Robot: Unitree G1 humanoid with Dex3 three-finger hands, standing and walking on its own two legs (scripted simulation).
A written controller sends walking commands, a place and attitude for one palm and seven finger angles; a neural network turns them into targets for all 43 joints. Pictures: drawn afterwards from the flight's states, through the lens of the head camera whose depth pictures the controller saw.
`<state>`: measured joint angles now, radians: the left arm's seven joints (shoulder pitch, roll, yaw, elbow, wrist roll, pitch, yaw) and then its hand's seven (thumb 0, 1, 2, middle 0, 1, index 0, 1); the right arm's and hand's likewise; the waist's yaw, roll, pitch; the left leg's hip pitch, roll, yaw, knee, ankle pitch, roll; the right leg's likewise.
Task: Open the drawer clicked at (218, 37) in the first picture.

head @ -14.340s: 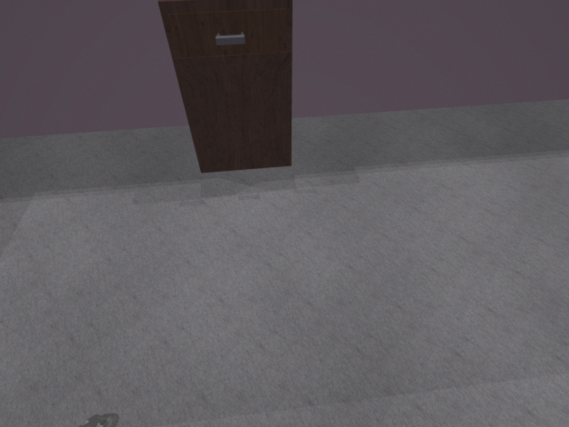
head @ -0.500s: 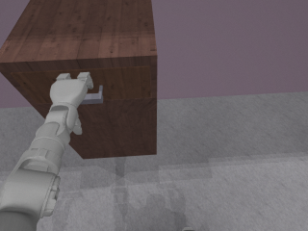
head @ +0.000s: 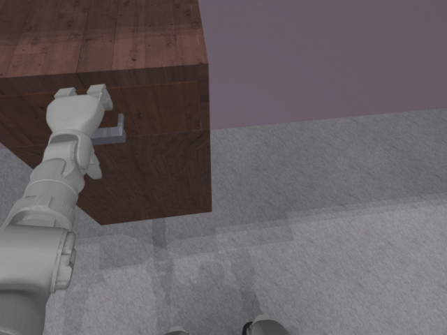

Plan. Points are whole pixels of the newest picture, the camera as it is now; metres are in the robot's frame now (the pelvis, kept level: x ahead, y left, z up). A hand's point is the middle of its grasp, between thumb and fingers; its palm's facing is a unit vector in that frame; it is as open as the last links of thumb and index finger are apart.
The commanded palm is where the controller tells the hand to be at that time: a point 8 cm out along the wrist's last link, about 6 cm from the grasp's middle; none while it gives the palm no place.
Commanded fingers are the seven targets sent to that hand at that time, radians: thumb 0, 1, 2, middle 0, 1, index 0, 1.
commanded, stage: move the hooked fingers above the handle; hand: left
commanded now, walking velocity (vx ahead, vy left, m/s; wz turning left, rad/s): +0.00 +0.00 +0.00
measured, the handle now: (98, 128) +0.55 +0.24 -0.03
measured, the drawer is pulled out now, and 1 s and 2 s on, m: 0.00 0.00 0.00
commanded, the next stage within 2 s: lower the fingers behind the handle in 0.54 s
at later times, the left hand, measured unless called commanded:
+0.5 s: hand (95, 132) +0.49 +0.22 +0.03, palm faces -0.06 -0.03 -1.00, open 13.8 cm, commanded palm +0.48 +0.22 +0.09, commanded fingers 0.00 -0.50 0.30 -0.30 -1.20 -0.30 -1.20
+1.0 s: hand (96, 142) +0.49 +0.22 +0.00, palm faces -0.08 -0.03 -1.00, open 13.8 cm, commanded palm +0.47 +0.22 +0.06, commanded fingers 0.00 -0.50 0.30 -0.30 -1.20 -0.30 -1.20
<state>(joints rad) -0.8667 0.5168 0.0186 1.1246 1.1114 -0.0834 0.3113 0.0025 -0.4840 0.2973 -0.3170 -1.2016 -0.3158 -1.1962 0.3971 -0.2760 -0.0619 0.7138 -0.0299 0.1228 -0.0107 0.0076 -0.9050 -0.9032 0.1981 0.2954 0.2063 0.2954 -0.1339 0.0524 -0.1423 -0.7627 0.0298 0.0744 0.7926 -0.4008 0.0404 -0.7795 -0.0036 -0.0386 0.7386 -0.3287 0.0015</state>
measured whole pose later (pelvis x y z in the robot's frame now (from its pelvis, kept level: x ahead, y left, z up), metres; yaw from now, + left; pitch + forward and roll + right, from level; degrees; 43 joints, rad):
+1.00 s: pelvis +0.00 -0.01 -0.01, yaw +1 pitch +23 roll -2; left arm -0.84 0.51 0.01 1.13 1.12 -0.11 0.35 0.00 -0.48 0.30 -0.32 -1.20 -0.32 -1.20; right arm 0.37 -0.28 -0.06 0.72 -0.04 0.11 -0.01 0.01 -0.90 -0.90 0.20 0.30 0.21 0.30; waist -0.13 0.05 -0.15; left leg -0.82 0.03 0.05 0.84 -0.42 0.03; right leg -0.83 0.00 -0.06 0.79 -0.36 -0.01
